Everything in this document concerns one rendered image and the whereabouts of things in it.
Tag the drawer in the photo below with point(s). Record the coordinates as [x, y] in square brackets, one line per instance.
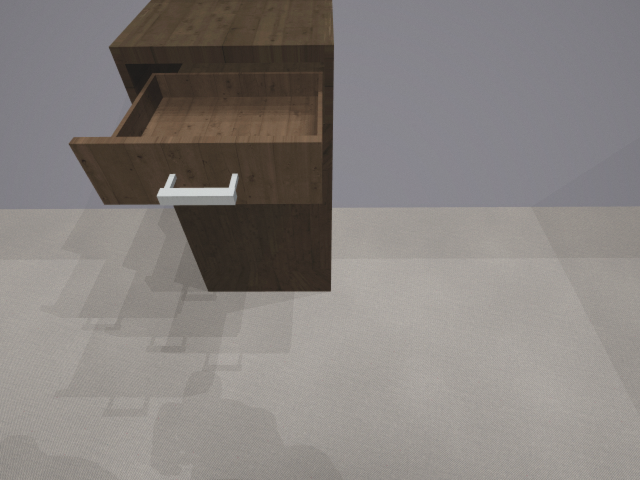
[267, 127]

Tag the cabinet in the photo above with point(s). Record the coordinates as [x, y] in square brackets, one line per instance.
[244, 247]

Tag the handle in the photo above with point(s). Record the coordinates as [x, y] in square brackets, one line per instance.
[197, 196]

